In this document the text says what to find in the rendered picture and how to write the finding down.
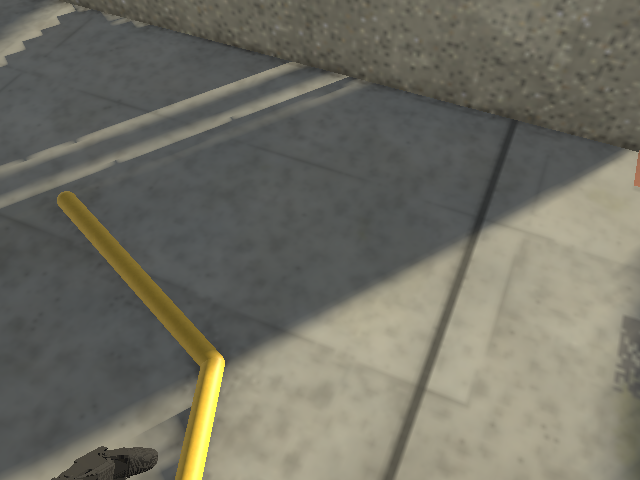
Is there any robot left hand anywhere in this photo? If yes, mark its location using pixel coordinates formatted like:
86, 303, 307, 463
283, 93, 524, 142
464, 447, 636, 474
51, 446, 158, 480

